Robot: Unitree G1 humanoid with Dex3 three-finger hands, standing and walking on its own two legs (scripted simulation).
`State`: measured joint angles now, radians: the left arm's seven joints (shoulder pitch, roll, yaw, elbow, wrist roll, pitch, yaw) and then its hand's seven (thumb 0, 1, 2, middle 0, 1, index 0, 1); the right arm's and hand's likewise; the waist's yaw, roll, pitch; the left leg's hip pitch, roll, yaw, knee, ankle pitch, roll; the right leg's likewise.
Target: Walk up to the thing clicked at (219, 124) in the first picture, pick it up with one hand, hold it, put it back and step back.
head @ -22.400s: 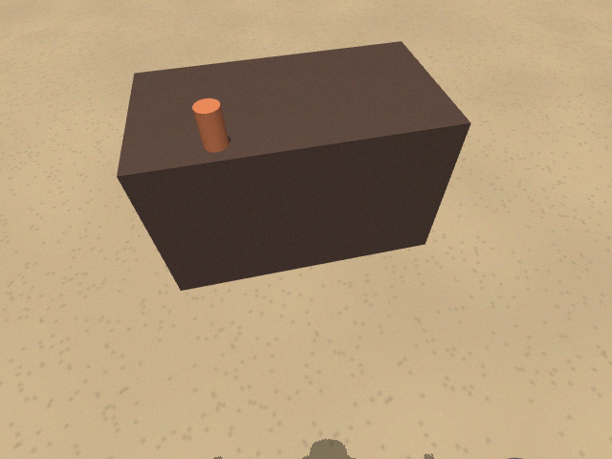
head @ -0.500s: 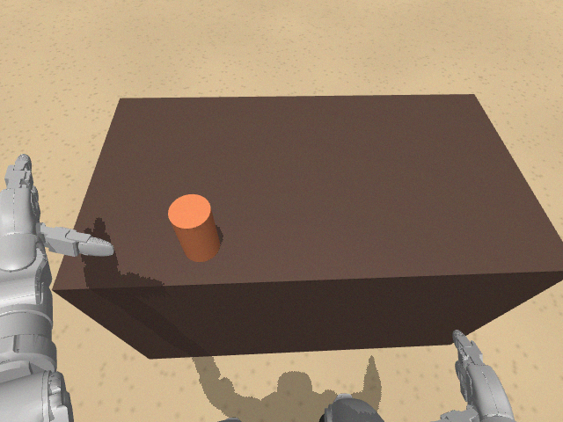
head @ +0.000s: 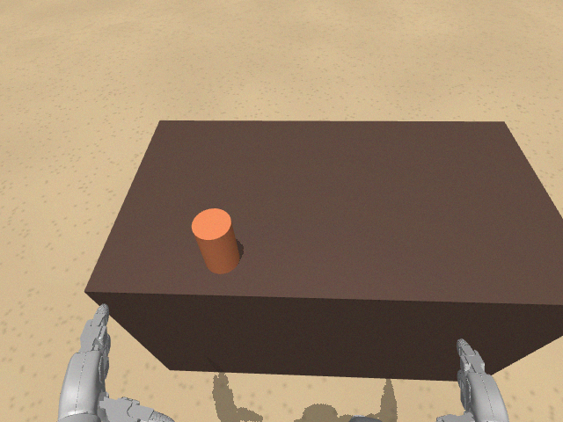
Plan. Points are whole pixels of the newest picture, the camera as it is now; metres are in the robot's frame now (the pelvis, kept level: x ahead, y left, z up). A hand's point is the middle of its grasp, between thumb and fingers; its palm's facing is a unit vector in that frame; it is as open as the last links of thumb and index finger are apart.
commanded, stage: sink last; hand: left
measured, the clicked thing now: (217, 242) +0.44 +0.16 -0.08
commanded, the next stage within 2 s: home in 0.28 s
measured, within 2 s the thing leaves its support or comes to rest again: neither
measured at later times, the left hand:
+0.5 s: hand (112, 393) +0.15 +0.24 +0.00, palm faces +0.27 -0.89 -0.36, open 17.1 cm
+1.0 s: hand (176, 395) +0.17 +0.18 -0.07, palm faces +0.08 -0.97 -0.22, open 17.6 cm
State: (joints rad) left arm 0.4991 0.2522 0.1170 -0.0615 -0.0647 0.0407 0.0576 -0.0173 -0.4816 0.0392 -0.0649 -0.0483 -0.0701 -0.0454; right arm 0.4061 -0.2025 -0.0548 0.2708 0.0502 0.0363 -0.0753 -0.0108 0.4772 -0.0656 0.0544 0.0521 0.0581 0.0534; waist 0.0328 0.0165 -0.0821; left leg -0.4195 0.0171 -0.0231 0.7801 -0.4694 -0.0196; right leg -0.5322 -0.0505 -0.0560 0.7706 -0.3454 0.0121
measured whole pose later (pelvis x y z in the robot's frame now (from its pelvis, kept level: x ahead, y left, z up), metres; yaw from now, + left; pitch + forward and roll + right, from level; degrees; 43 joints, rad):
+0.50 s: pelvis -0.02 -0.01 -0.01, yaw +0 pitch +5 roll +1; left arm 0.49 0.28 0.20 -0.04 -0.06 0.01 0.07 -0.01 -0.45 0.05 -0.05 -0.05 -0.06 -0.05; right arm 0.41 -0.22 -0.09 0.27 0.04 -0.03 -0.11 -0.01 0.40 -0.14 0.08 0.09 0.08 0.09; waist 0.03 0.01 -0.07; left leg -0.46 0.01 -0.02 0.83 -0.46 -0.02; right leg -0.58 -0.05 -0.05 0.82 -0.34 0.01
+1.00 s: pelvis -0.01 +0.01 -0.01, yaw -1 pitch +8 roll +0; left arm 0.40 0.21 -0.01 0.15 -0.03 0.04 0.09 -0.02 -0.58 0.03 -0.05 -0.04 -0.05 -0.04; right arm 0.40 -0.19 0.01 0.22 0.02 -0.01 -0.09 0.01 -0.84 -0.87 0.19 0.29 0.20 0.29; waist 0.00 -0.01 -0.08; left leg -0.51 0.01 -0.01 0.88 -0.50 -0.01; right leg -0.62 -0.05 -0.04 0.85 -0.36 0.02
